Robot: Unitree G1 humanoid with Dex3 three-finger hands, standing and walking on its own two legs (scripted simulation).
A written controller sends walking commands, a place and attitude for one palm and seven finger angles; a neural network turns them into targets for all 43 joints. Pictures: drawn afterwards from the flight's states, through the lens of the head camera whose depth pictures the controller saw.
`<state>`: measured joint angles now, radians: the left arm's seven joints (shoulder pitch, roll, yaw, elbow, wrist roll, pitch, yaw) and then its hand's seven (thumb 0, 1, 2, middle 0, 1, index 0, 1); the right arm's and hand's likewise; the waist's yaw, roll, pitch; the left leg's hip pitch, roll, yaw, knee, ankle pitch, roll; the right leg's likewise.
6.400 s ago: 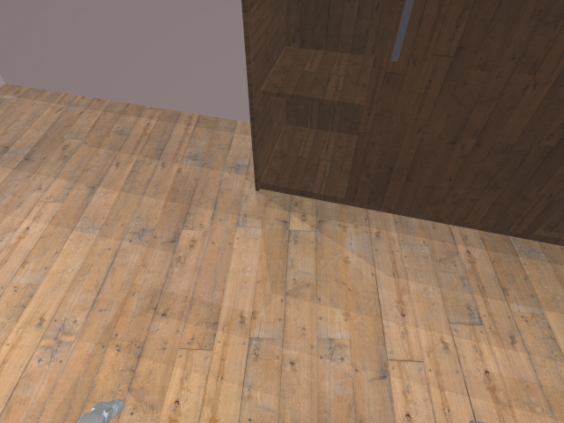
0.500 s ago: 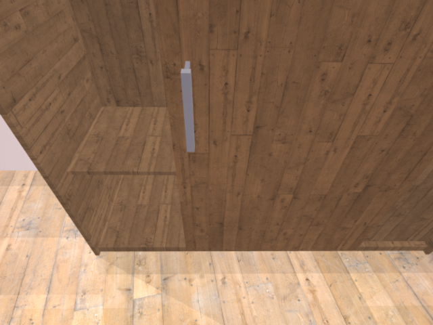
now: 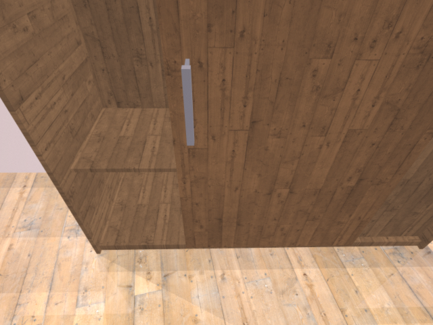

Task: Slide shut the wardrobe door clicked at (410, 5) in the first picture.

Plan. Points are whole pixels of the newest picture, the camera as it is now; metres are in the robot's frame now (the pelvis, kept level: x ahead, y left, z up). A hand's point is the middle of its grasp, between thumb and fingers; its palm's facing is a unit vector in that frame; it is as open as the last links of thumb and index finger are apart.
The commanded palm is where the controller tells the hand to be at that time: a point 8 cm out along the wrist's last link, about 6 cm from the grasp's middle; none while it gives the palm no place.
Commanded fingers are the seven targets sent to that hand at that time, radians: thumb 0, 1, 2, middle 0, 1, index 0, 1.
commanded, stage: look again from close up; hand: right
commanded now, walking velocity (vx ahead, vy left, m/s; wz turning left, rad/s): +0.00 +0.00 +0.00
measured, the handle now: (189, 105) +0.62 +0.10 +0.11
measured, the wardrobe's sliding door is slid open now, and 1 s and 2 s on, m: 0.43 0.43 0.43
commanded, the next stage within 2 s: shuffle to correct the standing spot in 1.78 s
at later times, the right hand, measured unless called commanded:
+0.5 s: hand out of the picture +0.02 -0.22 -0.17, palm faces +0.00 +0.97 -0.23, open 7.4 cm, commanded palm none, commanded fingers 0.00 -0.90 -0.90 0.20 0.30 0.20 0.30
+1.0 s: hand out of the picture -0.10 -0.18 -0.17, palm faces -0.04 +0.98 -0.17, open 7.4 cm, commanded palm none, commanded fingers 0.00 -0.90 -0.90 0.20 0.30 0.20 0.30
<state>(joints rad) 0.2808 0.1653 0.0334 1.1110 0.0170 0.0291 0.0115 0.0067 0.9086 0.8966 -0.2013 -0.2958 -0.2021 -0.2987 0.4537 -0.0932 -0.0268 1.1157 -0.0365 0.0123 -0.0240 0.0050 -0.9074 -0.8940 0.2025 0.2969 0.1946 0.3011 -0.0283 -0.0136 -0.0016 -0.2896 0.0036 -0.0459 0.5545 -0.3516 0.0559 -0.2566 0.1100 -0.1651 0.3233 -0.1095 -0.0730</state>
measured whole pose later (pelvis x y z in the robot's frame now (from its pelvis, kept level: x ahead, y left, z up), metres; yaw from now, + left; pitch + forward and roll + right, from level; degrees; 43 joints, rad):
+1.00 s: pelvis -0.09 -0.02 +0.01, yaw +3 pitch -1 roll -1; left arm 0.27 0.17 -0.01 1.11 0.01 -0.03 0.03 0.01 0.91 0.90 -0.20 -0.30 -0.20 -0.30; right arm 0.32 -0.13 0.02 1.13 -0.01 -0.01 -0.02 0.01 -0.91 -0.89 0.20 0.30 0.19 0.30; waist -0.01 0.00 0.03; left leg -0.21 -0.01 -0.03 0.43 -0.21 0.01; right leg -0.14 0.03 -0.02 0.38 -0.23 -0.03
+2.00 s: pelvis -0.06 +0.02 +0.00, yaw +3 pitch +0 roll -1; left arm 0.29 0.15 -0.02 1.14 0.02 -0.02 0.03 0.01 0.91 0.90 -0.20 -0.30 -0.20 -0.30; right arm 0.30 -0.16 0.00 1.10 -0.01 -0.01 -0.02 0.01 -0.91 -0.89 0.20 0.30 0.20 0.30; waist 0.00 0.00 0.01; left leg -0.18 -0.06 0.00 0.45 -0.27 0.07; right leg -0.12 -0.02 0.00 0.41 -0.29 0.02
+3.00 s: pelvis +0.18 +0.23 -0.01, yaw +2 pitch +3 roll +0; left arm 0.26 0.20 0.06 1.02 0.04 0.00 0.02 0.00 0.92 0.90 -0.20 -0.30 -0.21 -0.30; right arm 0.26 -0.22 -0.05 0.96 -0.03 0.01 0.03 0.00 -0.91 -0.89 0.20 0.30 0.19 0.30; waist 0.02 0.02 0.03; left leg -0.36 0.08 0.04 0.57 -0.25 -0.03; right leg -0.35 -0.13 -0.05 0.60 -0.29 0.05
